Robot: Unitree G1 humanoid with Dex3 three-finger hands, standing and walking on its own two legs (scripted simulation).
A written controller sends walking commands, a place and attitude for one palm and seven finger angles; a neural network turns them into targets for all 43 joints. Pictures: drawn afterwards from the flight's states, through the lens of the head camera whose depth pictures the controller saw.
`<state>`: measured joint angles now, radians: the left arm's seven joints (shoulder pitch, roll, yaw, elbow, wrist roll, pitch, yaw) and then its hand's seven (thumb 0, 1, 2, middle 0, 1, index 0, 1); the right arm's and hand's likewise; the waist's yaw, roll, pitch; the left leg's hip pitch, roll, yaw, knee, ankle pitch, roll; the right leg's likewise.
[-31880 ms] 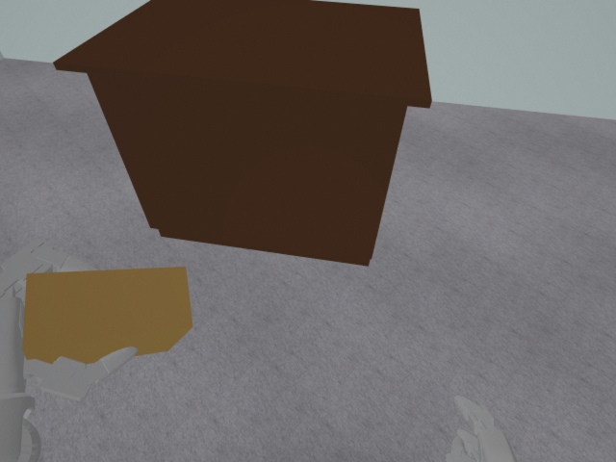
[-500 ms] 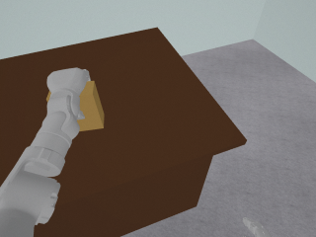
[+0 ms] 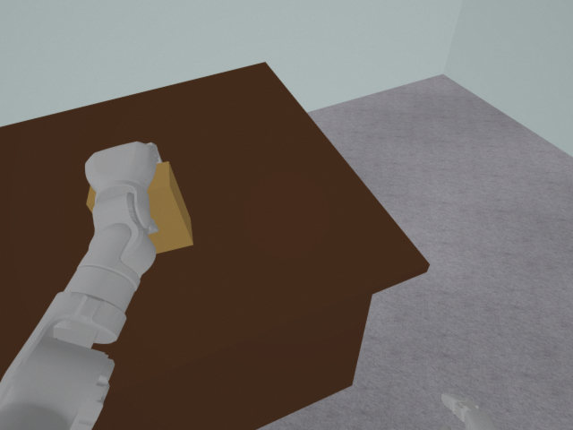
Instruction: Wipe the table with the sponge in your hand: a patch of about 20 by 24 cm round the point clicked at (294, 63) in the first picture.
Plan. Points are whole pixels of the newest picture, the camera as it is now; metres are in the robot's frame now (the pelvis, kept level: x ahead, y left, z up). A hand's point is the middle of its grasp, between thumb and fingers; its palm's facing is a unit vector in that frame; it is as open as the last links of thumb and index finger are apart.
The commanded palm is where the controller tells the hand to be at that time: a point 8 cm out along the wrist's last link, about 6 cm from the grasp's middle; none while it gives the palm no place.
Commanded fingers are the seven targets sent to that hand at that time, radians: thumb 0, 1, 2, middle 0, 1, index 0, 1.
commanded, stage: wipe back along the middle lane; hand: left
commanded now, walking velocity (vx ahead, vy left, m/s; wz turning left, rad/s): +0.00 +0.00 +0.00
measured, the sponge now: (150, 222) +0.40 +0.25 +0.07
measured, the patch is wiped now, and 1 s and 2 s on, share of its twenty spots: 0.65 0.75 0.80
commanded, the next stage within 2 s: slide across to the third lane in 1.40 s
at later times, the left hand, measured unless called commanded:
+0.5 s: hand (143, 221) +0.36 +0.23 +0.13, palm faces +0.06 -0.03 -1.00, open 10.2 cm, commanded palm +0.31 +0.21 +0.16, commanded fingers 0.00 0.10 1.30 -1.20 -1.60 -1.20 -1.60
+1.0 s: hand (148, 246) +0.31 +0.20 +0.13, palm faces +0.13 -0.07 -0.99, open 10.2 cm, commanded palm +0.26 +0.19 +0.15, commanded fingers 0.00 0.10 1.30 -1.20 -1.60 -1.20 -1.60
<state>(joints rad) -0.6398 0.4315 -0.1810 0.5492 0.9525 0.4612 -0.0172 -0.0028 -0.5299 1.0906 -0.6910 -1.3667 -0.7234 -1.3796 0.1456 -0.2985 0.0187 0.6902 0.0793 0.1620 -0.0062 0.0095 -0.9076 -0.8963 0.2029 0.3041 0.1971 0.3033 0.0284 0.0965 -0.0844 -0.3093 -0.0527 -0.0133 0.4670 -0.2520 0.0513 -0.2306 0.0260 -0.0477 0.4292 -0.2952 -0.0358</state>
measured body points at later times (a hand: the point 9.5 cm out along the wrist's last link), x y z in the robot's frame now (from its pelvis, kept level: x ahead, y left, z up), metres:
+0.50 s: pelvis -0.01 -0.01 +0.00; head -0.02 -0.05 +0.45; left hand +0.35 +0.22 +0.18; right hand +0.20 -0.23 -0.10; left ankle -0.01 +0.09 -0.74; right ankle -0.05 -0.10 -0.74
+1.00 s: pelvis -0.01 -0.01 +0.00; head -0.03 -0.06 +0.44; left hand +0.30 +0.20 +0.18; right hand +0.22 -0.22 -0.09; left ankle -0.01 +0.09 -0.74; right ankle -0.05 -0.10 -0.74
